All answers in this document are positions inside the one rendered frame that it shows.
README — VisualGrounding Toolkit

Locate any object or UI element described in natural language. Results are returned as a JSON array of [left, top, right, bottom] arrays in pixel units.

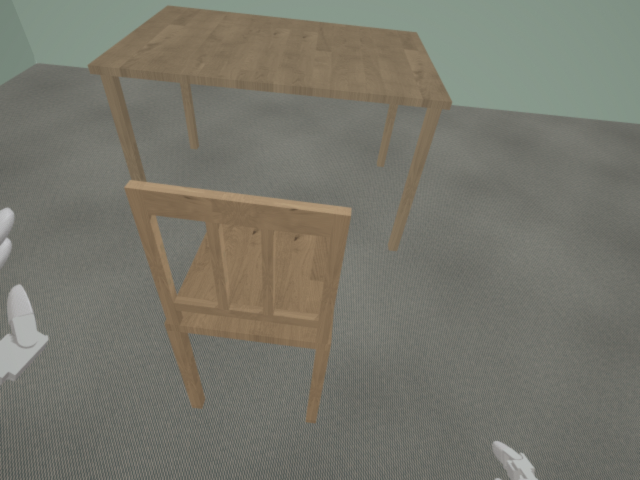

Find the robot left hand
[[0, 208, 48, 386]]

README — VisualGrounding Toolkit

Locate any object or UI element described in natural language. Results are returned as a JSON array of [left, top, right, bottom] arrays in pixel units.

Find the table
[[88, 5, 452, 251]]

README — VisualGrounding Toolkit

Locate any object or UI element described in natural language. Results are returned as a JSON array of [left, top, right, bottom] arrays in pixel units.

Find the robot right hand
[[492, 441, 538, 480]]

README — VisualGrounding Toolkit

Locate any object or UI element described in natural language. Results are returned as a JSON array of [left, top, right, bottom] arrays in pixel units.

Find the chair
[[124, 180, 352, 423]]

